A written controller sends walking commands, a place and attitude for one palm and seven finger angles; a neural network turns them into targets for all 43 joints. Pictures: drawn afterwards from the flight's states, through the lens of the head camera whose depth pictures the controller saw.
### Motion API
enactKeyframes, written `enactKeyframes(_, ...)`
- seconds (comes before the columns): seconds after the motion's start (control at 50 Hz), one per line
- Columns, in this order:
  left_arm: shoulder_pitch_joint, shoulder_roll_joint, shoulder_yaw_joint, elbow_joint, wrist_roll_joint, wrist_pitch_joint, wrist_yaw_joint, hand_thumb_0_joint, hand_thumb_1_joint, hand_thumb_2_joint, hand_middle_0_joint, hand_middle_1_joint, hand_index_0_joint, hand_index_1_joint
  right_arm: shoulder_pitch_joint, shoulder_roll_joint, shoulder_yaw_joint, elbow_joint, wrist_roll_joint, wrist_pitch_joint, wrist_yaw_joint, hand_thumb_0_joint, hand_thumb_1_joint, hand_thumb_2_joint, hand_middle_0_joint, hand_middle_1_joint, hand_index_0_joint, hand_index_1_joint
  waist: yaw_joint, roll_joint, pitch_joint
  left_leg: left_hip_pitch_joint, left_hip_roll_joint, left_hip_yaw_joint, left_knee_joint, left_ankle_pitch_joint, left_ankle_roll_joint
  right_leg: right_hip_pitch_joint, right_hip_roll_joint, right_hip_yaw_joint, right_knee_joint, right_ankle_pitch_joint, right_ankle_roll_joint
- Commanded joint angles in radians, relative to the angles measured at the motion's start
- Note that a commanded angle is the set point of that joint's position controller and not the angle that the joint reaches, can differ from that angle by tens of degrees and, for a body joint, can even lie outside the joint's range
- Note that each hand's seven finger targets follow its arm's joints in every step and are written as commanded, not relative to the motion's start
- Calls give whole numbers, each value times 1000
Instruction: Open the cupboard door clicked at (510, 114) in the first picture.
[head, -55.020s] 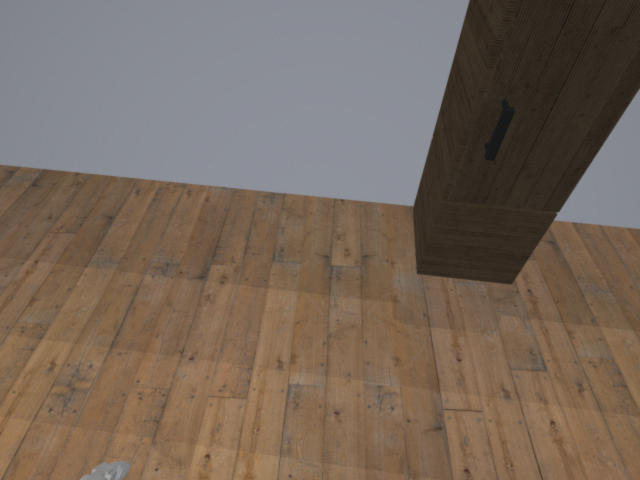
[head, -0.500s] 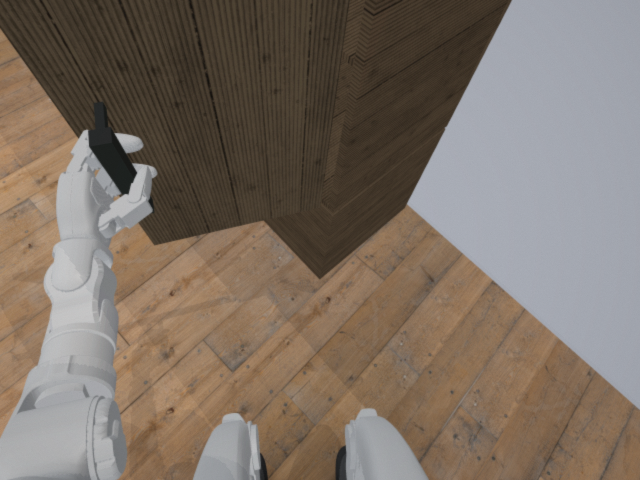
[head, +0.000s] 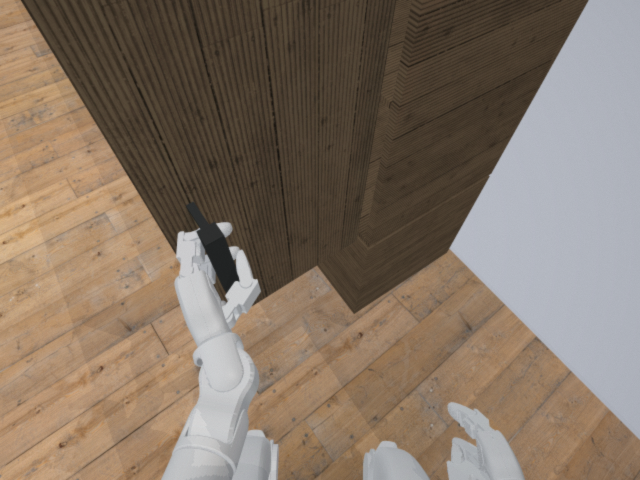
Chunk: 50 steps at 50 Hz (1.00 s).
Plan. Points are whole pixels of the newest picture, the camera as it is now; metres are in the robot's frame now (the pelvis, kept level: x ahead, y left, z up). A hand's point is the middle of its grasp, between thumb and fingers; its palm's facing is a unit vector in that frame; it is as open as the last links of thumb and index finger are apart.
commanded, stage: pull the door open along its arc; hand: left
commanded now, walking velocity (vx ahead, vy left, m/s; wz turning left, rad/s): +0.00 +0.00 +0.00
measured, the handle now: (215, 252) +0.39 +0.16 +0.02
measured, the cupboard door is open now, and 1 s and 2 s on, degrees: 92 100 100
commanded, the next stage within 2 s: open thumb and fingers to let go in 0.26 s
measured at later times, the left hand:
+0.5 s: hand (274, 302) +0.32 +0.07 +0.03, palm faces +0.44 -0.90 -0.03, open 6.6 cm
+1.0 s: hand (274, 305) +0.32 +0.07 +0.03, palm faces +0.41 -0.91 -0.01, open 14.0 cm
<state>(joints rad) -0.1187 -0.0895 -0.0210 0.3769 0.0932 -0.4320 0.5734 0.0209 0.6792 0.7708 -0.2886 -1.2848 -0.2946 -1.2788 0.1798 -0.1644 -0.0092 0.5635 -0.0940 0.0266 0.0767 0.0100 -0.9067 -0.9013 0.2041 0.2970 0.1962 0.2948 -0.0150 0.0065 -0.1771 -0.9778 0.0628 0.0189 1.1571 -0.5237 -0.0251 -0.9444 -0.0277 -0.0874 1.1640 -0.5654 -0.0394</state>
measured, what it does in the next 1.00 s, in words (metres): stands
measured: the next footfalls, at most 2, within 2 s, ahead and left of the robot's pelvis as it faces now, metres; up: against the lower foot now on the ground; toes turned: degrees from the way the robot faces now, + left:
none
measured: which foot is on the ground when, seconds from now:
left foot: down 0.00-1.00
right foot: down 0.00-1.00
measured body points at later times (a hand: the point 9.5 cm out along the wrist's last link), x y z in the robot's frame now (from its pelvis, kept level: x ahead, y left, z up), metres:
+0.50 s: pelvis +0.00 -0.03 +0.00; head +0.09 -0.04 +0.44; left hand +0.29 +0.12 +0.03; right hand +0.17 -0.25 -0.12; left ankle +0.01 +0.13 -0.65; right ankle -0.01 -0.10 -0.65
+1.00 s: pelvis -0.02 +0.00 +0.00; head +0.06 -0.01 +0.44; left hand +0.29 +0.12 +0.03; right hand +0.14 -0.22 -0.12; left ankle +0.01 +0.14 -0.65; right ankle -0.01 -0.10 -0.65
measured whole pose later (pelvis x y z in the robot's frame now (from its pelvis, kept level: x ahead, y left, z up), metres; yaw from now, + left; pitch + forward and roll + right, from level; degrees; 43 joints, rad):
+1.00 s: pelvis -0.02 +0.00 +0.00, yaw +1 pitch +18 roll +0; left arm -0.12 -0.13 -0.13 0.43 0.15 -0.43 0.64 -0.01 -0.42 0.34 -0.27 -1.05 -0.26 -1.06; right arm 0.19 -0.18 -0.02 0.63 -0.10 -0.05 0.03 0.01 -0.91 -0.90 0.20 0.30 0.20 0.29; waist -0.02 0.02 -0.17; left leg -0.99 0.05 -0.01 1.17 -0.50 -0.03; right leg -0.94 -0.04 -0.11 1.18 -0.55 -0.05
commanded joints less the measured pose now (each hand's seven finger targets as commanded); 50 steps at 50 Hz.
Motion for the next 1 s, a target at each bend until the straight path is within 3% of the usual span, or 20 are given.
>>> enactKeyframes(0.0,-35,-53,-118,-235,43,-59,3,0,900,900,-400,-1350,-400,-1350,27,-114,-51,-108,-1,-47,-28,0,-900,-900,200,300,200,300,-14,-62,-356,236,-62,-1,-123,376,30,306,25,45,-183,553,20)
enactKeyframes(0.08,26,-100,-169,-244,37,-51,1,0,900,900,-400,-1350,-400,-1350,-5,-103,-42,-107,0,-73,-36,0,-900,-900,200,300,200,300,-16,-81,-299,214,-66,-10,-129,328,29,302,14,55,-207,526,26)
enactKeyframes(0.22,181,-186,-257,-282,74,-30,4,0,900,900,-400,-1350,-400,-1350,-24,-85,-28,-111,-6,-124,-33,0,-900,-900,200,300,200,300,-5,-80,-294,198,-76,-19,-122,310,27,314,-5,72,-213,560,33)
enactKeyframes(0.3,64,-103,-194,-291,86,-29,17,0,900,900,-400,-1350,-400,-1350,2,-99,-39,-93,-11,-125,-43,0,-900,-900,200,300,200,300,-24,-93,-297,175,-74,-24,-98,315,25,308,-17,90,-204,606,43)
enactKeyframes(0.32,12,-80,-171,-281,84,-33,20,0,900,900,-400,-1350,-400,-1350,2,-101,-38,-85,-12,-124,-46,0,-900,-900,200,300,200,300,-28,-84,-286,158,-75,-24,-89,298,24,297,-23,103,-207,590,46)
enactKeyframes(0.34,-101,-21,-120,-263,86,-44,29,0,900,900,-400,-1350,-400,-1350,11,-106,-41,-63,-12,-118,-54,0,-900,-900,200,300,200,300,-44,-99,-269,141,-73,-28,-76,288,26,278,-27,110,-205,568,48)
enactKeyframes(0.42,-75,-46,-121,-222,62,-68,14,0,620,780,-380,-1320,-380,-1320,-2,-103,-46,-64,-11,-115,-61,0,-900,-900,200,300,200,300,-28,-109,-309,124,-78,-26,-70,272,25,307,-36,135,-210,557,52)
enactKeyframes(0.52,-106,-65,-136,-236,32,-68,3,0,270,630,-355,-1283,-355,-1283,-1,-107,-51,-66,-6,-106,-62,0,-900,-900,200,300,200,300,-28,-84,-359,159,-80,-18,-76,291,28,316,-30,120,-206,572,51)
enactKeyframes(0.56,-73,-58,-128,-233,40,-64,6,0,130,570,-345,-1268,-345,-1268,6,-109,-53,-73,-5,-100,-63,0,-900,-900,200,300,200,300,-15,-91,-374,168,-79,-21,-84,314,28,325,-21,104,-196,572,41)
enactKeyframes(0.62,-106,-88,-154,-202,47,-58,13,0,-80,480,-330,-1245,-330,-1245,0,-108,-50,-71,-4,-100,-61,0,-900,-900,200,300,200,300,-32,-109,-325,173,-76,-22,-90,294,30,279,-12,84,-200,516,38)
enactKeyframes(0.66,-135,-70,-140,-188,58,-59,23,0,-220,420,-320,-1230,-320,-1230,-6,-111,-50,-72,-6,-102,-63,0,-900,-900,200,300,200,300,-32,-111,-307,162,-74,-26,-89,277,32,255,-7,82,-202,455,33)
enactKeyframes(0.74,-141,-93,-153,-182,69,-68,36,0,-500,300,-300,-1200,-300,-1200,-12,-106,-48,-72,-9,-106,-59,0,-900,-900,200,300,200,300,-25,-86,-318,178,-74,-21,-95,271,32,238,0,70,-197,423,25)
enactKeyframes(0.78,-135,-104,-164,-180,74,-67,38,0,-500,300,-300,-1200,-300,-1200,-18,-107,-48,-76,-6,-108,-57,0,-900,-900,200,300,200,300,-22,-76,-310,185,-71,-22,-100,272,32,223,7,58,-193,394,18)
enactKeyframes(0.9,-221,-98,-151,-157,79,-60,64,0,-500,300,-250,-900,-250,-900,-30,-110,-42,-71,-6,-112,-55,0,-900,-900,200,300,200,300,-26,-59,-284,179,-70,-28,-113,215,31,179,14,46,-197,278,10)
enactKeyframes(0.98,-253,-106,-150,-141,81,-54,77,0,-500,300,-217,-700,-217,-700,-39,-110,-41,-70,-8,-115,-57,0,-900,-900,200,300,200,300,-25,-53,-303,181,-70,-28,-114,199,32,170,17,44,-198,246,9)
